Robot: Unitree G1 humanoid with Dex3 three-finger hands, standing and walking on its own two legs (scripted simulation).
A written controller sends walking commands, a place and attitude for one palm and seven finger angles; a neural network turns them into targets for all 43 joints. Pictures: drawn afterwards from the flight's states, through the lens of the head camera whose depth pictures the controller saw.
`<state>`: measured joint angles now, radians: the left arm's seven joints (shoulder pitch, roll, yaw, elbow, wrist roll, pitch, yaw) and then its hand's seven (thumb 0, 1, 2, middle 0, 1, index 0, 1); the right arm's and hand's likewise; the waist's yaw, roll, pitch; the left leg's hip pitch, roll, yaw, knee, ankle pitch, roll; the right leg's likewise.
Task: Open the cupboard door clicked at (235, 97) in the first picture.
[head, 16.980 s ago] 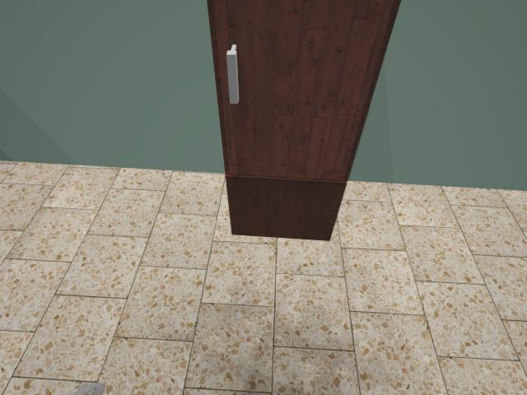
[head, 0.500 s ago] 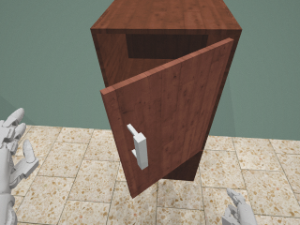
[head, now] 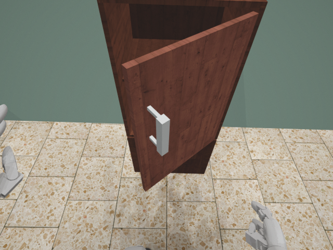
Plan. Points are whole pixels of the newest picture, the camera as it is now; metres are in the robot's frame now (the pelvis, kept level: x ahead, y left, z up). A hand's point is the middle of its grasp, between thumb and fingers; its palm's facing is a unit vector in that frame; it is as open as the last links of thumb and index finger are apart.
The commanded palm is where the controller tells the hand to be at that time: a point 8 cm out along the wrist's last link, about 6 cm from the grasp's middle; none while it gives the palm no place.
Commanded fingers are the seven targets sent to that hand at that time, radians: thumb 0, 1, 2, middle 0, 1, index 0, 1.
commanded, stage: step back with the hand held close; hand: left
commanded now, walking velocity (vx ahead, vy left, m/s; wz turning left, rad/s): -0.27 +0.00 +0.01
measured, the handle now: (157, 131) +0.39 +0.05 +0.06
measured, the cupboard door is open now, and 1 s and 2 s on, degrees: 40 40 40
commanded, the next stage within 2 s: stop stepping back and stand still in 0.44 s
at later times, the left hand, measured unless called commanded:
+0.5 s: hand out of the picture +0.10 +0.27 +0.18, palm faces +0.44 -0.79 -0.43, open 7.4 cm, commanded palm +0.04 +0.31 +0.18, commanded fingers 0.00 0.90 0.90 -0.20 -0.30 -0.20 -0.30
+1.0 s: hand out of the picture +0.00 +0.27 +0.17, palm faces +0.36 -0.79 -0.49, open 7.4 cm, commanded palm -0.04 +0.32 +0.18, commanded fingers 0.00 0.90 0.90 -0.20 -0.30 -0.20 -0.30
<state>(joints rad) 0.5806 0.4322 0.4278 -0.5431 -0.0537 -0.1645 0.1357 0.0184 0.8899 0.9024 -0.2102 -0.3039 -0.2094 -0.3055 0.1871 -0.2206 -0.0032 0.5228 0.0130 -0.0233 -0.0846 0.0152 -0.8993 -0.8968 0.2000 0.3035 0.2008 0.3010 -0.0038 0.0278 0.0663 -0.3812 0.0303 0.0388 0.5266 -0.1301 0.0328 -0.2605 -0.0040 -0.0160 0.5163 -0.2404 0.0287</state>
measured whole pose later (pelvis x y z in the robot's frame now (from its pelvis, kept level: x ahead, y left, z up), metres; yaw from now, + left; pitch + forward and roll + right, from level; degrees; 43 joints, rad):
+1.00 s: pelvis -0.19 +0.02 +0.01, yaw -2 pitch -1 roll -1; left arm 0.64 0.44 0.42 -0.55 -0.05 -0.19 0.15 0.02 0.89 0.90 -0.21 -0.30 -0.21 -0.31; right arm 0.26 -0.20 0.00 0.63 -0.02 -0.10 -0.07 0.01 -0.90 -0.90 0.20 0.30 0.20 0.30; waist -0.01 -0.02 -0.01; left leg -0.45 -0.03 0.01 0.74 -0.31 0.01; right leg -0.19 0.04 -0.02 0.47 -0.29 -0.07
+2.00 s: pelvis -0.20 +0.04 +0.01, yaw +3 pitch -2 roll +0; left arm 0.30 0.18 0.01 1.14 0.00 0.01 0.03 0.00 0.94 0.90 -0.20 -0.30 -0.20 -0.30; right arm 0.26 -0.16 0.01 1.11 -0.02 0.02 -0.04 0.01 -0.91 -0.90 0.20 0.30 0.20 0.30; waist 0.00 0.03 0.06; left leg -0.17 0.01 0.05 0.43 -0.22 0.02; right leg -0.14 0.00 -0.10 0.40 -0.23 -0.03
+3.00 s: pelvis -0.21 +0.06 +0.01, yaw +3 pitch -1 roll +0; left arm 0.30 0.10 0.01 1.16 0.01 -0.01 0.04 0.01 0.91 0.90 -0.20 -0.30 -0.20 -0.30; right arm 0.29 -0.12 0.00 1.15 -0.02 0.00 -0.04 0.01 -0.90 -0.90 0.20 0.30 0.20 0.30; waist -0.01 0.02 0.04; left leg -0.18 -0.02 0.08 0.42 -0.21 0.05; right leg -0.17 -0.03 -0.08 0.43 -0.23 0.00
